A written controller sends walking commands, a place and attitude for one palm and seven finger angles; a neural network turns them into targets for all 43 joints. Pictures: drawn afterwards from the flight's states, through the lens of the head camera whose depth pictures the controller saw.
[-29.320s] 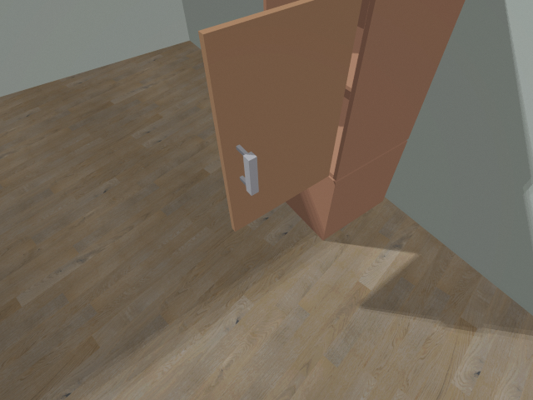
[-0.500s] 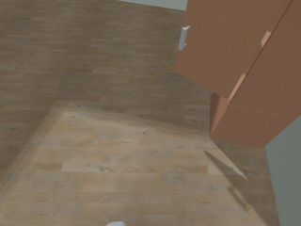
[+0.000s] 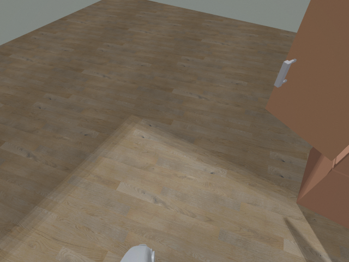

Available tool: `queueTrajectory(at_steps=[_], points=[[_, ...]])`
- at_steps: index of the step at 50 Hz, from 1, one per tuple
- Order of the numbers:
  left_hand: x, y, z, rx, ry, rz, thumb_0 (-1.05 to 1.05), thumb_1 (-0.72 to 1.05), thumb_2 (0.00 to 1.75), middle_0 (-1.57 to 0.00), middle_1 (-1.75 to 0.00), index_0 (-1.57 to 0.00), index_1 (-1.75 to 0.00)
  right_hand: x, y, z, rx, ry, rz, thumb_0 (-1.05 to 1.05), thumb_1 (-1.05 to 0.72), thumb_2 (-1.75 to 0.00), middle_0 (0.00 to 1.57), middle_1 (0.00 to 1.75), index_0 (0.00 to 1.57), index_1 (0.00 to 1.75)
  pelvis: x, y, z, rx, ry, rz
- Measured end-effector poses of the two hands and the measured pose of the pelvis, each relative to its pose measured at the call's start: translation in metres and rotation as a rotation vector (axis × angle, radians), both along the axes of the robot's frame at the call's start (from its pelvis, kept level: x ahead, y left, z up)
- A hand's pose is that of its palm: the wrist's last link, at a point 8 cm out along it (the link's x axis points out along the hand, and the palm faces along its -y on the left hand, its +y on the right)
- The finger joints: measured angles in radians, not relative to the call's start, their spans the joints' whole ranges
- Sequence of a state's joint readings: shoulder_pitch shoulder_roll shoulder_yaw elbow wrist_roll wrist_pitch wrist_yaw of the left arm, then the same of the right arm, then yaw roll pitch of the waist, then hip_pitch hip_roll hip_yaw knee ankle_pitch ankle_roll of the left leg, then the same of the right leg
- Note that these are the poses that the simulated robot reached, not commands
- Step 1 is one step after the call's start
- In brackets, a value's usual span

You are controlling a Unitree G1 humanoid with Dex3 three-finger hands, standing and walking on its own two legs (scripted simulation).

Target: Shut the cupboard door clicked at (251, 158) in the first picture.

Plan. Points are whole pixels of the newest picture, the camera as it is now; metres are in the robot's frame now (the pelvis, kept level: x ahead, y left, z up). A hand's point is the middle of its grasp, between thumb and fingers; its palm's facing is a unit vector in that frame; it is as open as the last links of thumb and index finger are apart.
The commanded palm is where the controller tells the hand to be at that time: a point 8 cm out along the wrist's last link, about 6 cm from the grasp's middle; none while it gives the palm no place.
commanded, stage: walk to a spot facing it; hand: left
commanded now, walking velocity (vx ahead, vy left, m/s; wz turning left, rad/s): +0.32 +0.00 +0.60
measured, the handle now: (285, 72) +0.88 -0.47 -0.09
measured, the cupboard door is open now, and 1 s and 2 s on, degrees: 63 63 63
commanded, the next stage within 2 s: turn to face it in 0.48 s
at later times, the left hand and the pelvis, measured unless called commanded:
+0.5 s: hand (81, 249) +0.18 +0.27 -0.17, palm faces +0.27 -0.94 -0.22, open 7.4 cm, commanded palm none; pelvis +0.17 +0.06 -0.01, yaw +13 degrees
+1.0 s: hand (96, 204) +0.32 +0.27 -0.18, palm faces +0.19 -0.96 -0.18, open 7.3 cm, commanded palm none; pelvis +0.33 +0.09 -0.01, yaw +5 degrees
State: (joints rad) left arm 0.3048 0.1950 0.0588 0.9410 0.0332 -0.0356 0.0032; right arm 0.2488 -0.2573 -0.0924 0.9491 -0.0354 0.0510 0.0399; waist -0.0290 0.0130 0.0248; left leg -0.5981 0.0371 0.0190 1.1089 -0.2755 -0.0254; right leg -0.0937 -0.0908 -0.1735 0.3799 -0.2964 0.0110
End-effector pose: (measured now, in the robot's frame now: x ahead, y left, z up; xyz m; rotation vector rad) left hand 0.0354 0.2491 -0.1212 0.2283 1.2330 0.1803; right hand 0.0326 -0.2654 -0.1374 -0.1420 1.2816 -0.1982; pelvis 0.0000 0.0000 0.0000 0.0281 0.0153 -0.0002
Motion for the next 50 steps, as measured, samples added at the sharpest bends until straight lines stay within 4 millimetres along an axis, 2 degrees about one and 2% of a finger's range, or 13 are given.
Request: queueTrajectory(at_steps=[3, 6, 11, 13, 14, 17, 21, 28, 32, 34, 38, 44, 50], points=[[-0.02, -0.003, -0.005, -0.021, 0.051, 0.075, 0.0, 0.9, 0.9, -0.2, -0.29, -0.2, -0.3, 0.054, 0.004, 0.003, -0.006, -0.031, 0.092, 0.0, -0.91, -0.9, 0.2, 0.3, 0.19, 0.3, 0.016, 0.003, 0.0, -0.001, -0.004, 0.061], [-0.041, -0.005, -0.012, -0.047, 0.115, 0.16, 0.0, 0.9, 0.9, -0.2, -0.29, -0.2, -0.3, 0.114, 0.02, 0.002, -0.006, -0.06, 0.198, 0.0, -0.91, -0.9, 0.2, 0.3, 0.19, 0.3, 0.034, 0.01, -0.005, -0.006, -0.006, 0.114], [-0.07, 0.001, -0.029, -0.096, 0.254, 0.282, 0.0, 0.9, 0.9, -0.2, -0.29, -0.2, -0.3, 0.219, 0.073, -0.002, -0.005, -0.17, 0.361, 0.0, -0.91, -0.9, 0.19, 0.3, 0.19, 0.3, 0.074, 0.035, -0.021, -0.004, -0.008, 0.174], [-0.072, 0.01, -0.039, -0.114, 0.305, 0.307, 0.0, 0.9, 0.9, -0.2, -0.29, -0.2, -0.3, 0.251, 0.092, -0.007, -0.014, -0.244, 0.39, 0.0, -0.91, -0.9, 0.2, 0.3, 0.19, 0.3, 0.089, 0.049, -0.033, -0.025, -0.011, 0.183], [-0.067, 0.016, -0.042, -0.114, 0.317, 0.311, 0.01, 0.9, 0.9, -0.2, -0.29, -0.2, -0.3, 0.261, 0.1, -0.006, -0.013, -0.264, 0.395, 0.0, -0.91, -0.9, 0.2, 0.3, 0.19, 0.3, 0.095, 0.052, -0.035, -0.024, -0.019, 0.184], [-0.03, 0.036, -0.044, -0.091, 0.272, 0.311, 0.01, 0.9, 0.9, -0.2, -0.29, -0.2, -0.3, 0.27, 0.115, -0.003, -0.009, -0.259, 0.397, 0.0, -0.91, -0.9, 0.2, 0.3, 0.19, 0.3, 0.114, 0.058, -0.03, -0.019, -0.032, 0.188], [0.048, 0.057, -0.032, -0.065, 0.113, 0.292, 0.01, 0.91, 0.9, -0.2, -0.29, -0.2, -0.3, 0.261, 0.124, -0.004, 0.014, -0.165, 0.377, 0.0, -0.91, -0.9, 0.2, 0.3, 0.2, 0.3, 0.142, 0.062, -0.017, -0.019, -0.038, 0.215], [0.183, 0.064, -0.011, -0.041, -0.106, 0.23, 0.01, 0.91, 0.9, -0.2, -0.29, -0.2, -0.29, 0.258, 0.099, -0.014, 0.013, -0.009, 0.286, -0.01, -0.94, -0.9, 0.2, 0.3, 0.2, 0.3, 0.203, 0.06, -0.011, -0.001, -0.04, 0.243], [0.239, 0.057, -0.015, -0.017, -0.173, 0.21, 0.0, 0.91, 0.9, -0.2, -0.29, -0.2, -0.3, 0.267, 0.084, -0.033, 0.025, 0.08, 0.256, 0.0, -0.93, -0.9, 0.2, 0.3, 0.2, 0.3, 0.246, 0.051, -0.024, 0.013, -0.04, 0.25], [0.252, 0.05, -0.016, -0.021, -0.167, 0.215, 0.0, 0.91, 0.9, -0.2, -0.29, -0.2, -0.3, 0.277, 0.08, -0.037, 0.023, 0.116, 0.253, 0.0, -0.92, -0.9, 0.2, 0.3, 0.2, 0.3, 0.261, 0.05, -0.024, -0.002, -0.042, 0.251], [0.257, 0.037, -0.015, -0.043, -0.077, 0.249, 0.0, 0.92, 0.9, -0.2, -0.29, -0.2, -0.3, 0.309, 0.086, -0.023, 0.022, 0.105, 0.239, 0.0, -0.92, -0.9, 0.2, 0.3, 0.19, 0.3, 0.287, 0.052, -0.012, -0.009, -0.028, 0.229], [0.254, 0.044, -0.017, -0.064, 0.065, 0.234, -0.01, 0.94, 0.9, -0.2, -0.29, -0.2, -0.3, 0.361, 0.111, -0.009, 0.035, 0.019, 0.206, 0.0, -0.91, -0.9, 0.2, 0.3, 0.19, 0.3, 0.313, 0.061, -0.003, -0.018, -0.003, 0.168], [0.266, 0.065, -0.034, -0.103, 0.13, 0.212, 0.0, 0.92, 0.9, -0.2, -0.29, -0.2, -0.3, 0.402, 0.137, -0.002, 0.008, -0.084, 0.175, 0.0, -0.92, -0.9, 0.2, 0.3, 0.19, 0.3, 0.329, 0.086, -0.009, -0.045, -0.009, 0.093]])
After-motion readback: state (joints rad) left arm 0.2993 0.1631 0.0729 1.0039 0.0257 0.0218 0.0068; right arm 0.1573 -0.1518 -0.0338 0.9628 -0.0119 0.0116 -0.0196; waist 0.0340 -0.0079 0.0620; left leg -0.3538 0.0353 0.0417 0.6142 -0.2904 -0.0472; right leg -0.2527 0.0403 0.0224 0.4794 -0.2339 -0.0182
